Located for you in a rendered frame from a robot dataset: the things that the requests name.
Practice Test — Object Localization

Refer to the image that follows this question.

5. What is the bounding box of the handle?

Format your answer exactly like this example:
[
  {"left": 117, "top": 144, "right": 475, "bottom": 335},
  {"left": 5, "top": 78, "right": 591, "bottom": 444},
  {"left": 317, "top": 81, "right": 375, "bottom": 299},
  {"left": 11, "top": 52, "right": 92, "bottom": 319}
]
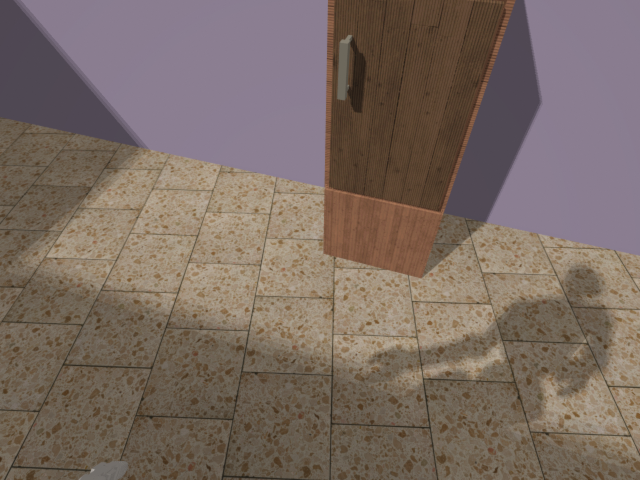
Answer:
[{"left": 337, "top": 35, "right": 352, "bottom": 100}]

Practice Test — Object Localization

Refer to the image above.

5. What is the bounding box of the cupboard door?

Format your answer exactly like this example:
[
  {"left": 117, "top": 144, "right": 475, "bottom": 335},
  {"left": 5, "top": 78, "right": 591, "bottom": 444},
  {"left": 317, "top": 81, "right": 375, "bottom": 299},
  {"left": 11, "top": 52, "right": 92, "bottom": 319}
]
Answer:
[{"left": 329, "top": 0, "right": 504, "bottom": 210}]

